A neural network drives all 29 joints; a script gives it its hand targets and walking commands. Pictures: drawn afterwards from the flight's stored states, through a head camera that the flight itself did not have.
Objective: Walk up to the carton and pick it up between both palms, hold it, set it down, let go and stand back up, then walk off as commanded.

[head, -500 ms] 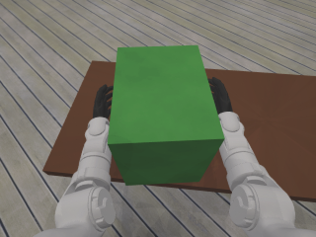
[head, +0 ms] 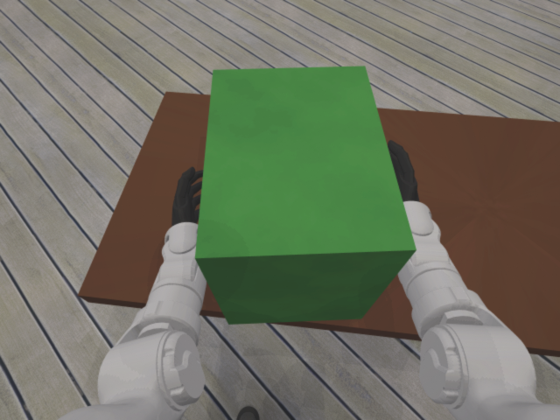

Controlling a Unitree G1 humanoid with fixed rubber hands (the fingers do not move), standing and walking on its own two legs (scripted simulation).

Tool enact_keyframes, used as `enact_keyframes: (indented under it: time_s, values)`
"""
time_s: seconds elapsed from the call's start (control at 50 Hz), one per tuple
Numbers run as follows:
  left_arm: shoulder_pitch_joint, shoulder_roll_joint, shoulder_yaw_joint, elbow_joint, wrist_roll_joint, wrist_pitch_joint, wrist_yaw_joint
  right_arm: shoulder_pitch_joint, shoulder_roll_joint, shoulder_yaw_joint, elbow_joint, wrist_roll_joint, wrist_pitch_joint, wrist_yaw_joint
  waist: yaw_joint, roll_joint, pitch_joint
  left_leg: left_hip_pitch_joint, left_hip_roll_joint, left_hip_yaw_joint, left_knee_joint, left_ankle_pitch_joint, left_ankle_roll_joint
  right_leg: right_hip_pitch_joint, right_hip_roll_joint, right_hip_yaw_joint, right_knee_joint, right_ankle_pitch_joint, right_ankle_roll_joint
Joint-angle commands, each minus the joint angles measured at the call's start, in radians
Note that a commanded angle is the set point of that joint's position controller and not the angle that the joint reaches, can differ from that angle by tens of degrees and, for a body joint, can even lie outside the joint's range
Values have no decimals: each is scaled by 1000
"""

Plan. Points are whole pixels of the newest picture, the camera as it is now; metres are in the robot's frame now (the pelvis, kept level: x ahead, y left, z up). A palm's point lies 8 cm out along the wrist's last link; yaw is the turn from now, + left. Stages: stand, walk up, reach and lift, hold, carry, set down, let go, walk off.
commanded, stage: set down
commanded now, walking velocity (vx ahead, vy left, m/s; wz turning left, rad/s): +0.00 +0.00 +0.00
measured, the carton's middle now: (292, 203) +0.42 +0.06 +0.02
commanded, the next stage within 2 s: none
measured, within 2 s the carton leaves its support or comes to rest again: neither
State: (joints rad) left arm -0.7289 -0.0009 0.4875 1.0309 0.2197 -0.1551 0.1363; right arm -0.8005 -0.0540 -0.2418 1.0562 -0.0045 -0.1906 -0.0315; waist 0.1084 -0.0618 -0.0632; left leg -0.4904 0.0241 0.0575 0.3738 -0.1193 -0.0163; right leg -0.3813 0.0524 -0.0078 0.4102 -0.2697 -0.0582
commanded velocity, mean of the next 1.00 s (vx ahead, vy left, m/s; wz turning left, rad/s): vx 0.00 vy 0.00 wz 0.00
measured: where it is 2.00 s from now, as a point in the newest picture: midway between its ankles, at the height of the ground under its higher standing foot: outside the picture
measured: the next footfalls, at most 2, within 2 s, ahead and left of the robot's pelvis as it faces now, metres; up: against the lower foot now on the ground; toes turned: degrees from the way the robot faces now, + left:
none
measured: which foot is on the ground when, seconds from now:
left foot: down 0.00-1.00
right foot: down 0.00-1.00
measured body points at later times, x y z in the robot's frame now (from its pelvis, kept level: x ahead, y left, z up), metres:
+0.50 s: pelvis -0.01 +0.01 -0.01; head +0.11 +0.02 +0.43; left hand +0.37 +0.23 -0.01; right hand +0.45 -0.11 +0.01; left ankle +0.02 +0.13 -0.74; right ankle -0.06 -0.08 -0.74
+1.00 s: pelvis -0.06 +0.02 -0.01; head +0.01 +0.05 +0.44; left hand +0.28 +0.25 +0.01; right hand +0.35 -0.16 +0.02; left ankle +0.02 +0.13 -0.74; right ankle -0.06 -0.08 -0.74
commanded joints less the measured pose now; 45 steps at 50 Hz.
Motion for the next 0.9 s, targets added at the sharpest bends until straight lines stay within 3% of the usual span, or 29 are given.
enact_keyframes:
  time_s: [0.0, 0.04, 0.08, 0.12, 0.16, 0.18, 0.2, 0.22, 0.24, 0.26, 0.3, 0.34, 0.38, 0.4, 0.44, 0.46, 0.48, 0.52, 0.56, 0.6, 0.62, 0.64, 0.68, 0.72, 0.78, 0.8, 0.84, 0.86, 0.88]
  values:
    - [-452, 191, -210, -134, -147, -102, 24, -556, -228, 234, -32, 113, -90, -19, 81, 76, -936, 362, 22, 23, 224, 742, -49, -9, -13, 21, 46, 733, 87]
    - [-414, 172, -240, -162, -160, -97, 25, -536, -266, 242, -14, 137, -98, -21, 63, 109, -919, 406, 32, -6, 242, 814, -64, -74, -11, 14, 38, 751, 81]
    - [-349, 130, -262, -210, -184, -88, 30, -503, -295, 243, -16, 149, -112, -8, 69, 153, -922, 557, 63, -43, 279, 947, -64, -275, 3, -14, 11, 614, 67]
    - [-324, 115, -278, -263, -200, -78, 41, -512, -311, 248, -1, 165, -111, 6, 99, 162, -973, 645, 83, -57, 300, 1012, -68, -400, 11, -21, -68, 464, 15]
    - [-286, 112, -279, -261, -191, -70, 42, -499, -327, 260, 24, 180, -113, 16, 116, 160, -977, 573, 79, -38, 310, 997, -81, -318, 13, -2, -82, 491, -14]
    - [-195, 97, -305, -298, -194, -61, 38, -422, -335, 281, 6, 193, -117, 14, 71, 144, -956, 575, 71, -49, 315, 1041, -75, -264, 15, -6, -24, 661, 14]
    - [-222, 101, -300, -303, -216, -61, 33, -458, -326, 287, -23, 197, -116, 20, 89, 153, -942, 592, 71, -60, 309, 1031, -65, -316, 10, -6, -20, 611, 31]
    - [-204, 80, -313, -323, -221, -50, 34, -454, -349, 277, -1, 198, -125, 31, 84, 166, -942, 630, 88, -84, 314, 1041, -60, -422, 5, -19, -54, 550, 7]
    - [-186, 101, -292, -320, -225, -50, 32, -454, -351, 284, -27, 206, -124, 34, 113, 135, -946, 576, 77, -60, 304, 996, -58, -355, 2, 3, -83, 548, -5]
    - [-121, 83, -316, -365, -222, -46, 28, -400, -351, 297, -68, 210, -137, 37, 88, 127, -995, 571, 77, -67, 314, 1035, -58, -312, 8, 0, -44, 659, -3]
    - [-119, 104, -308, -351, -218, -36, 13, -409, -347, 318, -84, 208, -133, 37, 82, 84, -952, 503, 63, -68, 292, 966, -43, -250, -1, 7, -2, 739, 33]
    - [-6, 79, -321, -404, -227, -20, 2, -314, -357, 326, -84, 211, -149, 46, 74, 103, -921, 547, 72, -96, 282, 946, -20, -318, -13, 4, -8, 719, 26]
    - [-31, 108, -315, -426, -231, -15, 0, -343, -369, 313, -112, 214, -154, 49, 76, 79, -940, 500, 65, -83, 276, 939, -20, -270, -7, 2, 2, 742, 30]
    - [83, 75, -345, -501, -229, -5, -4, -245, -387, 329, -107, 222, -165, 52, 30, 68, -916, 502, 64, -100, 271, 970, -21, -219, 3, -5, 19, 855, 36]
    - [53, 87, -338, -516, -241, -11, -9, -273, -392, 298, -120, 198, -171, 56, 40, 93, -916, 556, 72, -117, 273, 950, -3, -370, -9, -10, 3, 718, 39]
    - [67, 116, -319, -554, -244, -14, -8, -248, -385, 321, -161, 221, -173, 56, 61, 64, -932, 496, 56, -90, 267, 920, -1, -237, -9, 7, -14, 771, 21]
    - [-2, 127, -314, -543, -240, -13, -8, -303, -389, 310, -170, 215, -168, 56, 59, 64, -929, 477, 52, -85, 245, 866, -2, -253, -14, 9, 17, 756, 48]
    - [181, 92, -349, -638, -226, -5, -17, -141, -398, 343, -211, 241, -181, 58, 16, 55, -925, 448, 40, -91, 229, 872, -6, -86, -9, 13, 53, 941, 67]
    - [110, 121, -343, -641, -238, -16, -20, -207, -406, 318, -234, 230, -187, 60, 9, 62, -903, 409, 33, -97, 203, 767, 5, -136, -14, 7, 70, 862, 94]
    - [172, 105, -364, -722, -260, -16, -22, -149, -419, 320, -258, 247, -197, 62, -4, 61, -893, 483, 41, -112, 213, 827, 10, -198, -17, 1, 61, 861, 91]
    - [202, 116, -345, -710, -266, -14, -22, -139, -428, 332, -272, 261, -200, 76, 33, 42, -868, 493, 45, -107, 206, 830, 18, -196, -17, 14, 20, 772, 65]
    - [208, 115, -345, -699, -252, -5, -22, -139, -434, 333, -291, 269, -199, 76, 24, 25, -893, 437, 30, -85, 195, 765, 9, -68, -10, 16, 10, 824, 59]
    - [229, 113, -351, -697, -245, -7, -33, -125, -434, 375, -324, 301, -200, 78, 14, -12, -831, 316, 3, -76, 134, 627, 7, 119, -24, 34, 67, 967, 119]
    - [241, 125, -351, -721, -246, -12, -34, -108, -471, 363, -374, 320, -207, 85, 8, -19, -853, 292, 0, -73, 108, 589, 12, 187, -25, 39, 75, 967, 123]
    - [253, 110, -355, -731, -242, -19, -29, -65, -475, 357, -391, 340, -213, 102, 16, -6, -805, 340, 0, -71, 100, 555, 12, 162, -12, 33, 50, 851, 112]
    - [353, 82, -366, -740, -227, -11, -30, 37, -482, 371, -363, 353, -205, 114, 1, 6, -776, 397, 7, -81, 95, 574, 11, 169, -4, 25, 39, 804, 101]
    - [287, 79, -384, -739, -224, -9, -16, -6, -510, 334, -370, 353, -203, 136, 13, 46, -779, 463, 13, -78, 104, 531, -1, 81, 10, 14, -3, 593, 79]
    - [333, 69, -406, -774, -233, -8, -8, 47, -512, 340, -362, 364, -194, 147, -1, 36, -790, 512, 20, -82, 101, 502, 1, 75, 20, 1, -17, 510, 70]
    - [257, 80, -409, -777, -241, -7, 0, -33, -524, 317, -397, 363, -190, 151, 15, 29, -757, 507, 23, -81, 87, 438, -4, 49, 15, 1, -37, 419, 64]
